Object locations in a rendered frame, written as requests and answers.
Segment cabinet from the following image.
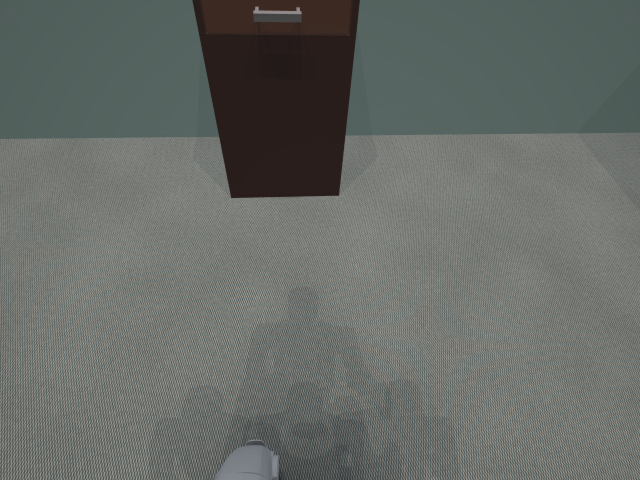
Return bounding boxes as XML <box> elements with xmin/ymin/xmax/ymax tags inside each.
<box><xmin>192</xmin><ymin>0</ymin><xmax>360</xmax><ymax>198</ymax></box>

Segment robot left thigh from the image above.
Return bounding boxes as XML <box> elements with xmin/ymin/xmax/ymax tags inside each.
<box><xmin>214</xmin><ymin>445</ymin><xmax>279</xmax><ymax>480</ymax></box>

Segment handle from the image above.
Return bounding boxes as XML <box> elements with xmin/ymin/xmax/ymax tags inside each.
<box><xmin>253</xmin><ymin>7</ymin><xmax>302</xmax><ymax>22</ymax></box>

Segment drawer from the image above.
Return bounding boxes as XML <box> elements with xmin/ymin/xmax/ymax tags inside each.
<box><xmin>201</xmin><ymin>0</ymin><xmax>351</xmax><ymax>34</ymax></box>

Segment robot left shin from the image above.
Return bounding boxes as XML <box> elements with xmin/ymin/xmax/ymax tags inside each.
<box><xmin>246</xmin><ymin>440</ymin><xmax>267</xmax><ymax>448</ymax></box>

